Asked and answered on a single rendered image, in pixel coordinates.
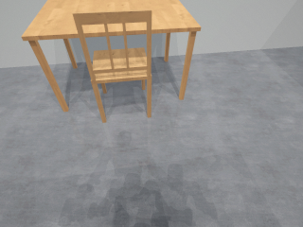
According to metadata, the chair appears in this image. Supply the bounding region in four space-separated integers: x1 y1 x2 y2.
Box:
72 9 152 123

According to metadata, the table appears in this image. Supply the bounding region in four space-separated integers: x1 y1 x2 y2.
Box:
21 0 201 112

